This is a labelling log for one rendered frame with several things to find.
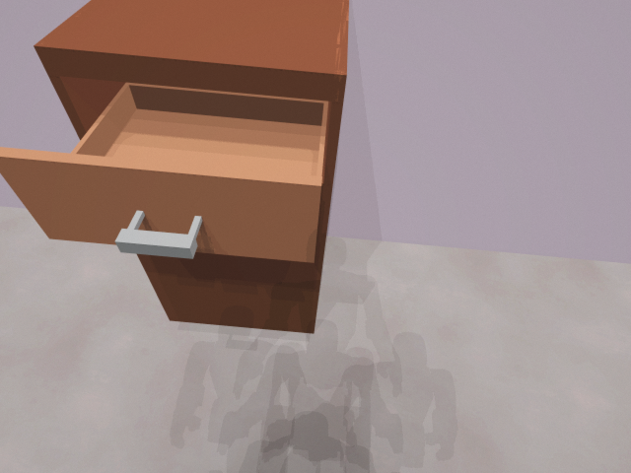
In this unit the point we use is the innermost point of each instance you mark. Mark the drawer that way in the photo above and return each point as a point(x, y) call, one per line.
point(249, 165)

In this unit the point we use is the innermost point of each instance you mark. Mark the handle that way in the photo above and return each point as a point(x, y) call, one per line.
point(132, 240)

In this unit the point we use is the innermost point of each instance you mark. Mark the cabinet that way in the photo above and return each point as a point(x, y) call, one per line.
point(281, 48)

